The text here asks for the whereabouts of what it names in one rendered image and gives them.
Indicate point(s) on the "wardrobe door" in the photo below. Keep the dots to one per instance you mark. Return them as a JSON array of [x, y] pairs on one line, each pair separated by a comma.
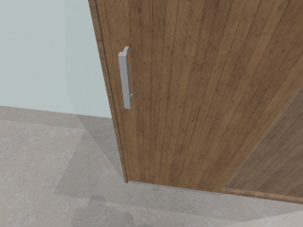
[[208, 77], [275, 163]]

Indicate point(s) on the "handle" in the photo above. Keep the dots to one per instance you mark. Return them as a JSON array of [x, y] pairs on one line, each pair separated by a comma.
[[125, 77]]

